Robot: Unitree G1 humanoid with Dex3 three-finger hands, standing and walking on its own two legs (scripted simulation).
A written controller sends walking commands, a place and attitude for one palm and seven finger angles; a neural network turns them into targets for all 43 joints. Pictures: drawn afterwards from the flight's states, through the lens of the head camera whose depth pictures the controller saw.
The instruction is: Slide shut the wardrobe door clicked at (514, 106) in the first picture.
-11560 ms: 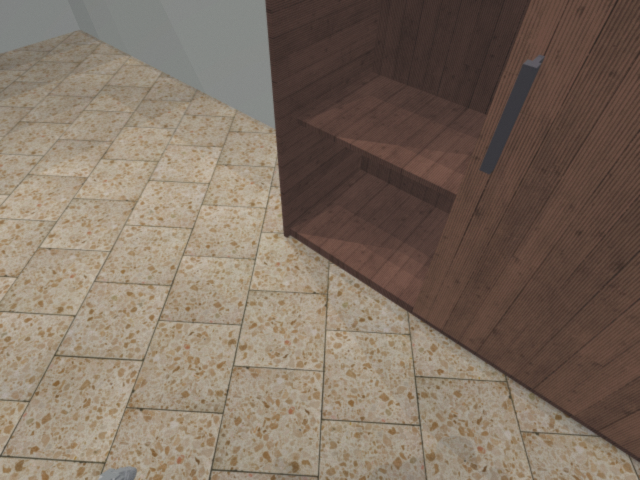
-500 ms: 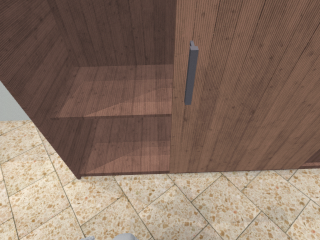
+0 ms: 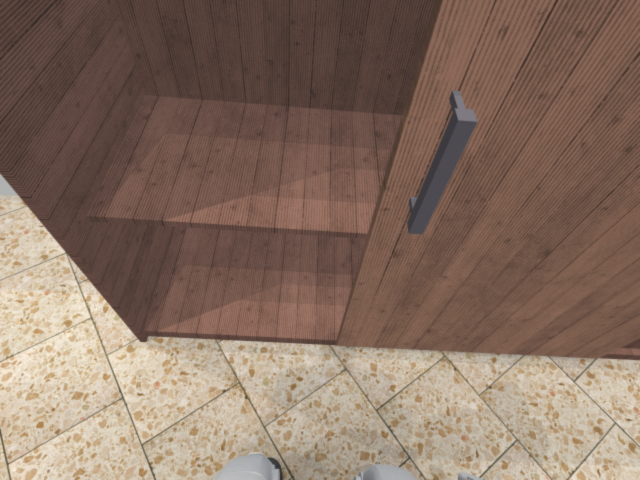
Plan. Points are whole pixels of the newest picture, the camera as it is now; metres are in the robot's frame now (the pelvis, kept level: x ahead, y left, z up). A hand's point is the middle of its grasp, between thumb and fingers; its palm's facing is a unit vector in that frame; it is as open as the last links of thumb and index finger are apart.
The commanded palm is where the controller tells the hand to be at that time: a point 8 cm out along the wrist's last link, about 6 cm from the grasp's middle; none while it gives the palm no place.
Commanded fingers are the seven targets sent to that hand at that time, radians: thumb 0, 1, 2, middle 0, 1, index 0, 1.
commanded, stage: come to a stop and stand still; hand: right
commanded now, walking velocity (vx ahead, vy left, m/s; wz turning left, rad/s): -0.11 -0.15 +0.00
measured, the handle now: (433, 169) +0.51 -0.11 +0.09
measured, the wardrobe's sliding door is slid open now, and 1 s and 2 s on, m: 0.60 0.60 0.60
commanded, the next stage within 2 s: look again from close up in 1.20 s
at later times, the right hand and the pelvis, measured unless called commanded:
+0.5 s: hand out of the picture -0.07 -0.25 -0.16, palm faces +0.05 +0.98 -0.19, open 7.4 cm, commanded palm none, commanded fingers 0.00 -0.90 -0.90 0.20 0.30 0.20 0.30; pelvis -0.06 -0.05 +0.02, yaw +2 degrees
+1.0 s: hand out of the picture +0.02 -0.17 -0.18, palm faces +0.04 +0.98 -0.20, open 7.2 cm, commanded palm none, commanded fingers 0.00 -0.90 -0.90 0.20 0.30 0.20 0.30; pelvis -0.03 +0.01 +0.00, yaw +1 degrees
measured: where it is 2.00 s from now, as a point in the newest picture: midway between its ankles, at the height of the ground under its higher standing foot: outside the picture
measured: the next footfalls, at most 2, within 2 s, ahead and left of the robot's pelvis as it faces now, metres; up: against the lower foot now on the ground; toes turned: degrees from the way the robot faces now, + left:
right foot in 0.26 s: -0.04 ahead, -0.16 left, +0.00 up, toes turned +0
left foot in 0.70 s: -0.04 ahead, +0.08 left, +0.00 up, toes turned +5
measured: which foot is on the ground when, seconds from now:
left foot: down 0.00-0.28, up 0.30-0.68, down 0.70-1.00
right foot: up 0.00-0.24, down 0.26-0.70, up 0.72-0.88, down 0.90-1.00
